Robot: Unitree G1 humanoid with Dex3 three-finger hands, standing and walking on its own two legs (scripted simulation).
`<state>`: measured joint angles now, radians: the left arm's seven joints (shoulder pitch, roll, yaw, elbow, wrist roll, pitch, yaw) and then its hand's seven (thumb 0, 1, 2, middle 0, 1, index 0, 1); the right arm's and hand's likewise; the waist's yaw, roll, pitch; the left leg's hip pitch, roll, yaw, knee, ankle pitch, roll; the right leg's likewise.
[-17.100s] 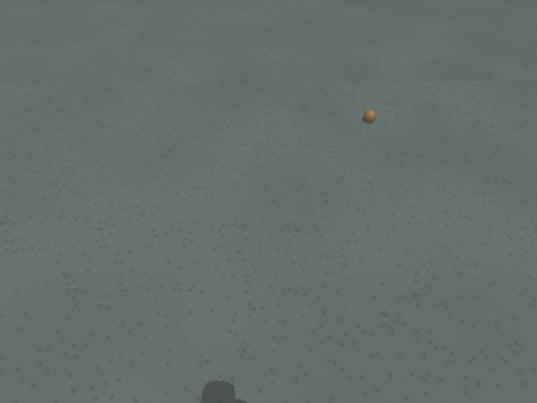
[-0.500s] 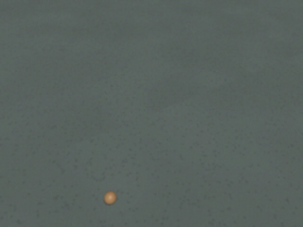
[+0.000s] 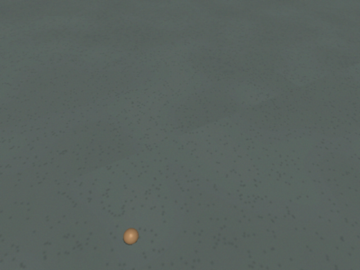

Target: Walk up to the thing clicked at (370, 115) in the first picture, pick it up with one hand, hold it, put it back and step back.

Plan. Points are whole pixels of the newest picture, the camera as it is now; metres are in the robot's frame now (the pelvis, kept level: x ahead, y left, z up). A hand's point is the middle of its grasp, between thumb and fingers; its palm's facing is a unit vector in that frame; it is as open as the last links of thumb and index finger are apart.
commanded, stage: stand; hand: left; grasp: from above
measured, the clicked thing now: (131, 236) +0.44 +0.25 -0.74
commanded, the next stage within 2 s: rise first in 0.38 s
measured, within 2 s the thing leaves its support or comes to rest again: neither
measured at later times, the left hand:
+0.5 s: hand out of the picture +0.07 +0.25 -0.16, palm faces -0.03 -0.94 -0.34, open 7.4 cm
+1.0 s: hand out of the picture +0.14 +0.26 -0.21, palm faces -0.08 -0.91 -0.41, open 13.3 cm
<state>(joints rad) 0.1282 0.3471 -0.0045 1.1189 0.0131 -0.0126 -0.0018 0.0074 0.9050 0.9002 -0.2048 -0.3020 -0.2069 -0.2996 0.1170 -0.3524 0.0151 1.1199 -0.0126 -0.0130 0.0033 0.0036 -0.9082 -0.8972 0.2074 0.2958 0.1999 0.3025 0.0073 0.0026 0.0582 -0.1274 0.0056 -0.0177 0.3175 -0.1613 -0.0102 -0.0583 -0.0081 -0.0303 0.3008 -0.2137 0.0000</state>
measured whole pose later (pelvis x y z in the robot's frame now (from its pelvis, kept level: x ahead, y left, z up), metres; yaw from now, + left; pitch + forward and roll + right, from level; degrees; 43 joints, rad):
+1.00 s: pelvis -0.01 +0.00 -0.06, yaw -2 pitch +13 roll -1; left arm 0.11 0.32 0.16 0.74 0.17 0.16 0.00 0.00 -0.36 0.98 -0.08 -1.05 -0.09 -1.04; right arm 0.25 -0.25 -0.03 0.62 0.02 -0.07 -0.02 0.01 -0.90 -0.90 0.21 0.30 0.20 0.30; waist -0.03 0.00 -0.07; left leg -0.72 0.02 0.00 0.91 -0.42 -0.01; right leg -0.66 0.01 -0.01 0.90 -0.47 0.00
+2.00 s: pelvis -0.08 +0.01 -0.29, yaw -5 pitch +34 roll -3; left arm -0.31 0.54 0.15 0.81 0.73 -0.14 0.09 0.00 -0.53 1.00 -0.08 -1.10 -0.08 -1.09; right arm 0.07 -0.30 -0.05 0.68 -0.02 -0.18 0.05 0.01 -0.89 -0.90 0.21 0.30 0.20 0.30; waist -0.01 0.01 -0.16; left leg -1.84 0.04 -0.05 1.89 -0.65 -0.01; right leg -1.76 0.03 -0.04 1.88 -0.72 0.00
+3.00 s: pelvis -0.10 +0.01 -0.44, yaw -11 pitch +33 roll -9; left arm -0.83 0.85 0.19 1.32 1.27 -0.34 0.35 0.00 -0.54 1.01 -0.07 -1.03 -0.08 -1.03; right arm 0.07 -0.26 0.04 0.75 -0.16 -0.01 0.12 0.00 -0.92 -0.90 0.21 0.30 0.20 0.30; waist -0.14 -0.05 -0.03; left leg -2.31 0.05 -0.15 2.37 -0.66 0.00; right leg -2.18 0.06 -0.12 2.31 -0.72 0.02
